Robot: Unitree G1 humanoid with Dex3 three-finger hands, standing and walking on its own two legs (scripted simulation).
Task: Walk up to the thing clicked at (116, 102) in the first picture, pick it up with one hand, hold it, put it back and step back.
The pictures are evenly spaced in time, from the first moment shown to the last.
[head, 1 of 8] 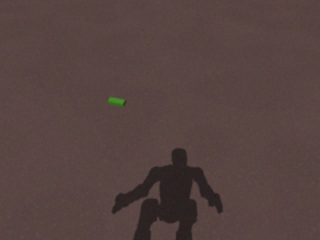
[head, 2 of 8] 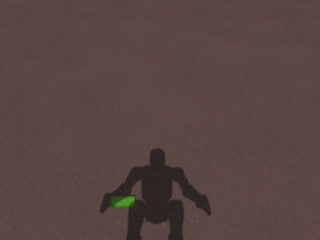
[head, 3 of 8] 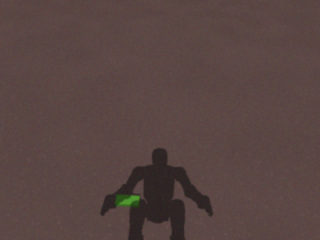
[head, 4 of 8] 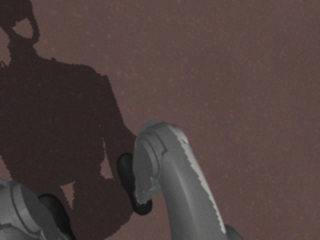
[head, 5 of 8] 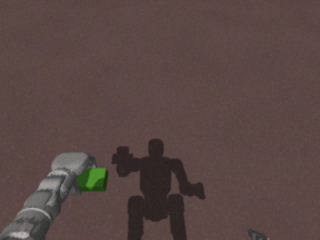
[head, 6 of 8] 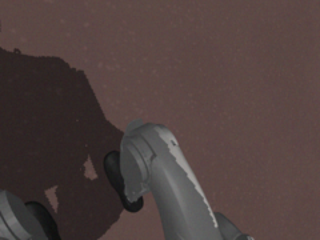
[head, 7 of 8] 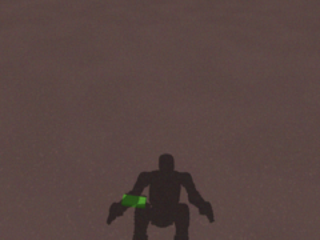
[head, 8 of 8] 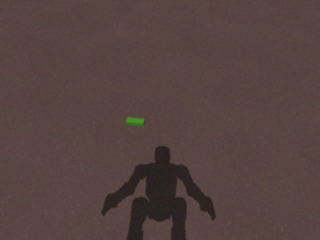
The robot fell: no
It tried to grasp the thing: yes
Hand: left
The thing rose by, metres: 0.68
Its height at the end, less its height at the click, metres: +0.00
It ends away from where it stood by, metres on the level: 0.02
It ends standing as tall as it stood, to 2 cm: yes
